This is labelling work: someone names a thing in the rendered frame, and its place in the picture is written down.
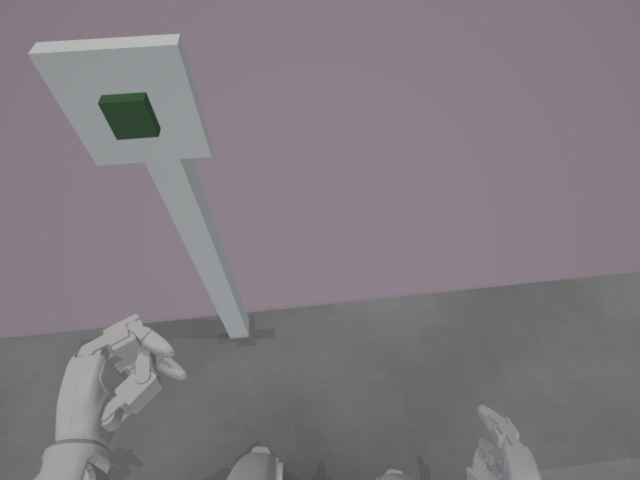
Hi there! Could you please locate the panel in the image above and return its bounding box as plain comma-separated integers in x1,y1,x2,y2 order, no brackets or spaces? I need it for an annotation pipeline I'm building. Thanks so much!
28,34,249,339

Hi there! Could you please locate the robot left hand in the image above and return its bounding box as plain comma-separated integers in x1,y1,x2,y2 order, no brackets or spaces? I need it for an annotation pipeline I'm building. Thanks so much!
55,314,188,447

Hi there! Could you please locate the robot left thigh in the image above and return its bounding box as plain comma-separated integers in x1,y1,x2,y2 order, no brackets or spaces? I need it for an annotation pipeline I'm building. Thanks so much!
226,452,284,480

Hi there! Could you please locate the button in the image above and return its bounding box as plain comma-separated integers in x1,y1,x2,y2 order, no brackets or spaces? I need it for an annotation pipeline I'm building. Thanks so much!
98,92,161,140

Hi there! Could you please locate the left robot forearm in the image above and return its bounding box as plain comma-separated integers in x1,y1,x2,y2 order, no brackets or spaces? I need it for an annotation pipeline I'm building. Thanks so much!
34,439,113,480

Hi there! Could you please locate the robot right hand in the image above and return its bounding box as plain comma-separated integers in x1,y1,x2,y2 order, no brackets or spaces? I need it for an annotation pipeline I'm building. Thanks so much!
467,405,542,480

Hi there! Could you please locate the robot left shin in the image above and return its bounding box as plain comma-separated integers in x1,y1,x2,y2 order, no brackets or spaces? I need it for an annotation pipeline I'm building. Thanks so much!
251,446,271,454

